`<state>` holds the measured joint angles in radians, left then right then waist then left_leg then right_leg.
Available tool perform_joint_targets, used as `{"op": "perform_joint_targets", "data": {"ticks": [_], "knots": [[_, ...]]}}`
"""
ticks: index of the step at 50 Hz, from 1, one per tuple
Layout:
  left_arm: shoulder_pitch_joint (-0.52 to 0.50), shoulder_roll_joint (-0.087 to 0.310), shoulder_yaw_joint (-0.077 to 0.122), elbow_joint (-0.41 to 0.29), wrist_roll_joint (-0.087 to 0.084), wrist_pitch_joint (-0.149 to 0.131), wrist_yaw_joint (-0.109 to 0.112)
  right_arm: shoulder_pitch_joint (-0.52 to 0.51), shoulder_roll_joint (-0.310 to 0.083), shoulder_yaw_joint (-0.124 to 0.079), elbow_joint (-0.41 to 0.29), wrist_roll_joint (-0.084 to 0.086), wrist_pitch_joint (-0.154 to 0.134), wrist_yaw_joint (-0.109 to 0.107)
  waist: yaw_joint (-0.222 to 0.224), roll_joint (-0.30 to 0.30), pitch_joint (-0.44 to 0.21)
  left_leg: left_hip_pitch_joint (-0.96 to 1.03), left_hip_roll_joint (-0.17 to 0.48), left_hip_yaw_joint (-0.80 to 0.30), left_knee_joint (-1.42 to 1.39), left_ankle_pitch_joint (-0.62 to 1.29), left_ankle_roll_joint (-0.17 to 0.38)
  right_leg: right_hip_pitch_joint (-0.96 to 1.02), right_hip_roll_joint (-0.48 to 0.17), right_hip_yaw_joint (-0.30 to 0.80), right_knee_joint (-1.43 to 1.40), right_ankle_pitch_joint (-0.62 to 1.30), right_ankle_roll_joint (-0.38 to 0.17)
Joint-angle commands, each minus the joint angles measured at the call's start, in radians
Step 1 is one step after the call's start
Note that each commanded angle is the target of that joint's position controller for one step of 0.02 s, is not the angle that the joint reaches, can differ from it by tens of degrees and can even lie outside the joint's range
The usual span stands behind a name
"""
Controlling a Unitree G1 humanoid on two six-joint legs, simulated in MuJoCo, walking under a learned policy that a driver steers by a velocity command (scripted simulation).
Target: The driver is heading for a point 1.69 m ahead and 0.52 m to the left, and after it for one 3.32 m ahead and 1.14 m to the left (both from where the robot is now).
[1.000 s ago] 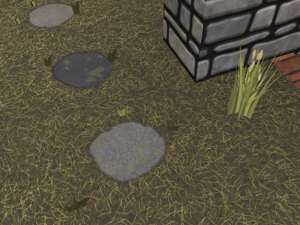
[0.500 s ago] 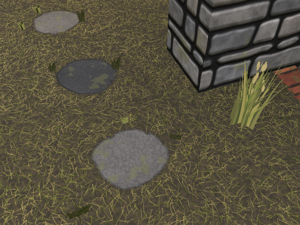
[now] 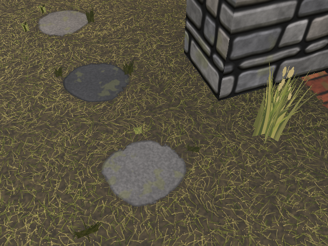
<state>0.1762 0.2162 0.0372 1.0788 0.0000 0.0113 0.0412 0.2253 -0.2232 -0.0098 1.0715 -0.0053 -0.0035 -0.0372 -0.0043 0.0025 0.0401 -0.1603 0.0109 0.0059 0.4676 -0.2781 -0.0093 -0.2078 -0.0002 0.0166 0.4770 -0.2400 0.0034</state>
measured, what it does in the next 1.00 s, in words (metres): stands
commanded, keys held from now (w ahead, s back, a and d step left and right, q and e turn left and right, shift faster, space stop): no key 0.82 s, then w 0.18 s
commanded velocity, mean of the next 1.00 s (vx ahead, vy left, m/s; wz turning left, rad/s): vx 0.03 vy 0.00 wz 0.00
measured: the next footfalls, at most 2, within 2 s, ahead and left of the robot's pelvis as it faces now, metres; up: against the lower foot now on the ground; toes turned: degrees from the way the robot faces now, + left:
left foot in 1.46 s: +0.35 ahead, +0.09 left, +0.00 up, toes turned +1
right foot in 1.76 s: +0.28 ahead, -0.13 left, +0.00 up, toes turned -1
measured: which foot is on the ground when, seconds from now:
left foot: down 0.00-1.00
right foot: down 0.00-1.00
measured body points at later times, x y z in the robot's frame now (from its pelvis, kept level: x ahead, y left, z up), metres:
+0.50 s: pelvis +0.00 +0.00 +0.00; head +0.01 +0.00 +0.45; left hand +0.03 +0.25 -0.16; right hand +0.00 -0.24 -0.16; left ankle -0.02 +0.12 -0.74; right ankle +0.01 -0.12 -0.74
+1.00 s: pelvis +0.02 +0.00 -0.01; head +0.02 +0.00 +0.44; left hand +0.02 +0.24 -0.16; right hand -0.01 -0.24 -0.16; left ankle -0.02 +0.12 -0.74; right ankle +0.01 -0.12 -0.73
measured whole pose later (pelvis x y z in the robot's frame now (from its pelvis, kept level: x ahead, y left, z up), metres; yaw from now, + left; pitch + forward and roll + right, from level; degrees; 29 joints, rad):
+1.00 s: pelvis +0.02 +0.00 -0.01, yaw +0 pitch +0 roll +0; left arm 0.30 0.19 0.02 1.13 -0.02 -0.03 0.03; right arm 0.39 -0.19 -0.03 1.08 0.02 -0.04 -0.04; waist -0.01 0.01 -0.01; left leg -0.20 0.00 0.00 0.56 -0.39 0.03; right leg -0.28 0.00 0.00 0.64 -0.44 -0.05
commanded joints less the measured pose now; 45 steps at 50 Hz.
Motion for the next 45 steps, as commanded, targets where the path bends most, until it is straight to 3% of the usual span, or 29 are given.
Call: {"op": "perform_joint_targets", "data": {"ticks": [1, 41, 43, 45], "knots": [[0.013, 0.104, 0.014, -0.016, 0.000, -0.007, 0.003, 0.040, -0.100, -0.015, -0.019, 0.000, -0.007, -0.004, 0.001, -0.004, -0.006, -0.064, 0.018, -0.015, -0.090, 0.106, 0.014, 0.032, -0.024, 0.022, -0.072, 0.140, -0.022], [0.104, 0.062, -0.008, 0.036, -0.004, -0.009, 0.008, 0.162, -0.044, -0.011, 0.008, 0.005, -0.009, -0.008, 0.005, 0.000, 0.019, -0.082, 0.009, -0.015, -0.084, 0.107, 0.021, 0.004, -0.019, 0.008, -0.067, 0.120, -0.018], [0.130, 0.056, -0.008, 0.049, -0.009, -0.006, 0.010, 0.187, -0.042, -0.014, 0.021, 0.011, -0.005, -0.012, 0.005, 0.006, 0.007, -0.089, -0.013, 0.000, -0.082, -0.148, 0.037, -0.006, 0.014, -0.022, -0.048, -0.138, -0.028], [0.123, 0.072, 0.000, 0.035, -0.016, -0.013, 0.013, 0.177, -0.071, -0.025, 0.003, 0.020, -0.007, -0.017, 0.002, 0.021, 0.086, -0.164, 0.008, -0.044, -0.090, -0.442, 0.081, -0.112, 0.020, -0.019, -0.017, -0.420, -0.057]]}}
Keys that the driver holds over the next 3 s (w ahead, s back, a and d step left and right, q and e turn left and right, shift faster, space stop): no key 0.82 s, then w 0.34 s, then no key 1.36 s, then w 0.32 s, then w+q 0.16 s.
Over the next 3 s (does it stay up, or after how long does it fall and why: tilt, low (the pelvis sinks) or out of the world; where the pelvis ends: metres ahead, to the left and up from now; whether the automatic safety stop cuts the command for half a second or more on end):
stays up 0.39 -0.07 0.00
